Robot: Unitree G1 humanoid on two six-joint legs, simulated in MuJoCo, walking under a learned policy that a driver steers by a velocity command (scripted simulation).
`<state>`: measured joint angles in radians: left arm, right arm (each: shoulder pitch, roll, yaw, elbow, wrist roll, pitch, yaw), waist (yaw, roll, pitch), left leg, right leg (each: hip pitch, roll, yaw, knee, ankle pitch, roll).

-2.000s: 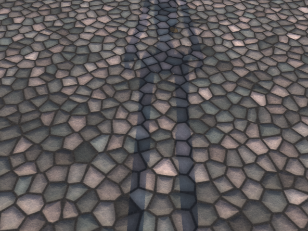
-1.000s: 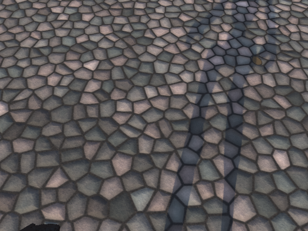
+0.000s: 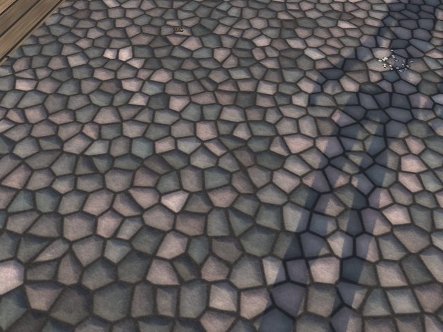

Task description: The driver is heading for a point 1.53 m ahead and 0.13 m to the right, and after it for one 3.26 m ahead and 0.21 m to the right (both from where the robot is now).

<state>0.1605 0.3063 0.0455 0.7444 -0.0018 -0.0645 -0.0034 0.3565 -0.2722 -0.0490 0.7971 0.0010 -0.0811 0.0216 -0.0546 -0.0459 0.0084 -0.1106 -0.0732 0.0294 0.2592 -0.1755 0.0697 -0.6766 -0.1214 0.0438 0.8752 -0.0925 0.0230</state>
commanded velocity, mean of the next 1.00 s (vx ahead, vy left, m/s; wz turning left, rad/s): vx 0.49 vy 0.00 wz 0.00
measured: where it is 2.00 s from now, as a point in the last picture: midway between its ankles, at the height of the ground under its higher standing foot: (210, 261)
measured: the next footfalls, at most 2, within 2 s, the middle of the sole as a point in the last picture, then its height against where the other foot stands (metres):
right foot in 0.24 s outside the picture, level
left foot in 0.76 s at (184, 301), level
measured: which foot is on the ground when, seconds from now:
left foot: down 0.00-0.24, up 0.26-0.74, down 0.76-1.00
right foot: up 0.00-0.22, down 0.24-0.76, up 0.78-1.00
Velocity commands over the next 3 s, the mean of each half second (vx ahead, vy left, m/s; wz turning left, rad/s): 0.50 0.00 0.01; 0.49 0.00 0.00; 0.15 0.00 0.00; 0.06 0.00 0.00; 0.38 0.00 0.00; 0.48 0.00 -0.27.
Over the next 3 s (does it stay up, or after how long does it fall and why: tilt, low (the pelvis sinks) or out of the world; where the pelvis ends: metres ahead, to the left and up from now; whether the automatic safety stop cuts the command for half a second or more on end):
stays up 1.23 0.03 -0.01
